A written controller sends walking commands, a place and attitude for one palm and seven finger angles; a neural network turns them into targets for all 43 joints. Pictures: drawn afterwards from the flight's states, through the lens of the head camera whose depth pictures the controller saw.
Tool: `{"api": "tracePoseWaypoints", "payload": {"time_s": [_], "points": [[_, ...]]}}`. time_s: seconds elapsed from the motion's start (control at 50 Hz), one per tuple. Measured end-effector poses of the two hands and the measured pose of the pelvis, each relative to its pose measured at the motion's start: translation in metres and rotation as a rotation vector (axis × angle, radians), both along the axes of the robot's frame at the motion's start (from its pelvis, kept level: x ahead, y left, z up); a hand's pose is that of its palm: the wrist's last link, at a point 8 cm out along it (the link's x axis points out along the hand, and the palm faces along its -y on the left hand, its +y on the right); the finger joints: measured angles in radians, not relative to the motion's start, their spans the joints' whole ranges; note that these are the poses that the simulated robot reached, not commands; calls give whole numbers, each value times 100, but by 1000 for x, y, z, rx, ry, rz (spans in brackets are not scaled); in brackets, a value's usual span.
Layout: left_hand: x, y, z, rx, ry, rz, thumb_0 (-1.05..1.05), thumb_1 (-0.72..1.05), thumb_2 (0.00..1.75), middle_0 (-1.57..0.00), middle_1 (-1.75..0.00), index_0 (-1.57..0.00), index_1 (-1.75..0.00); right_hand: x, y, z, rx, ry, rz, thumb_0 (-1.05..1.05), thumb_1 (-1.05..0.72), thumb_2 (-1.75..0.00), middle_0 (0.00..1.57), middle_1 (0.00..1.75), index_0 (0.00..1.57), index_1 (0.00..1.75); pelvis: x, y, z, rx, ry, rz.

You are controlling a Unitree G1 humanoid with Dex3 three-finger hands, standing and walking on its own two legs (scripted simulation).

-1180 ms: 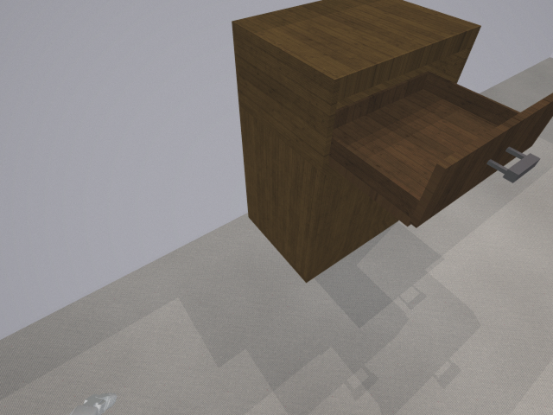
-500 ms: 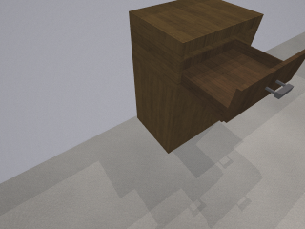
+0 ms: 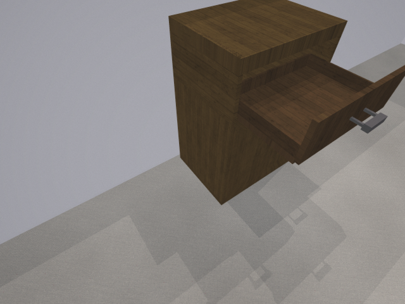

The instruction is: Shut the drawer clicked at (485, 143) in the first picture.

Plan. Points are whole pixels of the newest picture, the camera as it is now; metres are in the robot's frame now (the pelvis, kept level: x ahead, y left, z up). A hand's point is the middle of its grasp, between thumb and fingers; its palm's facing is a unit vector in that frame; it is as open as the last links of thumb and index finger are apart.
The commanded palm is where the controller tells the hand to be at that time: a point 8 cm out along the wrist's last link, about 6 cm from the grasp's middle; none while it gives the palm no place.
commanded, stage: look at it before walking up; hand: left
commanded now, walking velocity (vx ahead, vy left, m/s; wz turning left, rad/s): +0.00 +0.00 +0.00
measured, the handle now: (367, 118) +0.71 -0.51 -0.04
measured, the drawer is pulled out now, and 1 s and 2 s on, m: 0.30 0.30 0.30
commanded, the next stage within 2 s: walk around to get in front in 0.26 s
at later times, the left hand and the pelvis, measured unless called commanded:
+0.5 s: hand out of the picture +0.08 +0.24 -0.16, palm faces -0.01 -0.94 -0.33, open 7.3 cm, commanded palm none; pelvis +0.01 +0.00 +0.00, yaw -2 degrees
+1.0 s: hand out of the picture +0.07 +0.15 -0.16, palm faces -0.21 -0.94 -0.28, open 7.3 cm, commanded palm none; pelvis -0.02 -0.04 -0.01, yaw -17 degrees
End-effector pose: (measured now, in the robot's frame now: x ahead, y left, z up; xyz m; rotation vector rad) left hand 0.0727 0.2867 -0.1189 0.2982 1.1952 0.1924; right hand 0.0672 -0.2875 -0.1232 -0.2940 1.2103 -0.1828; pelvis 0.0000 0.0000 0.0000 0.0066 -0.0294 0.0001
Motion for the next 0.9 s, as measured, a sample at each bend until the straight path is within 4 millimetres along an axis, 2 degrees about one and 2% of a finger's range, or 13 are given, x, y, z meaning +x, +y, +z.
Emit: {"api": "tracePoseWaypoints", "payload": {"time_s": [0.5, 0.58, 0.7, 0.82, 0.9], "points": [[-1, 1, -4, 4, 37, 10, 1, 91, 90, -21, -30, -21, -30, 13, 4, 0, -4, -21, -16, 0, -90, -90, 20, 30, 20, 30, 6, 1, -1, -1, 5, -32], [-4, -10, -13, -22, 74, -16, 1, 91, 90, -21, -30, -20, -30, 1, 13, -7, 20, -30, -64, 0, -90, -90, 20, 30, 20, 30, 2, 1, -6, 3, 9, -74], [-5, -35, -25, -53, 110, -67, 1, 91, 90, -21, -30, -20, -30, -33, 21, -24, 73, -14, -148, 0, -90, -90, 20, 30, 20, 30, -8, -6, -15, 32, 5, -150], [1, -67, -27, -41, 83, -128, 1, 91, 90, -21, -30, -20, -30, -65, 7, -53, 125, 9, -239, 0, -90, -90, 20, 30, 20, 30, -14, -26, -29, 29, 5, -222], [-3, -81, -18, -36, 82, -135, 1, 91, 90, -21, -30, -21, -30, -77, -3, -47, 130, 27, -280, 0, -90, -90, 20, 30, 20, 30, -20, -33, -20, 27, 8, -243]]}}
